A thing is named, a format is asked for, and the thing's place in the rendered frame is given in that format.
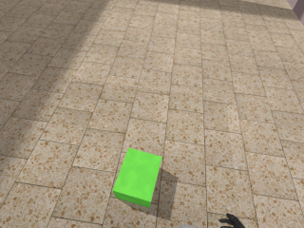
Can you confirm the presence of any carton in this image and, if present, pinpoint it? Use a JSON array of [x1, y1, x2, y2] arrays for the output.
[[112, 147, 162, 208]]

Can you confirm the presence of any right robot hand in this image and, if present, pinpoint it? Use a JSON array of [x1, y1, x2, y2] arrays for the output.
[[219, 213, 245, 228]]

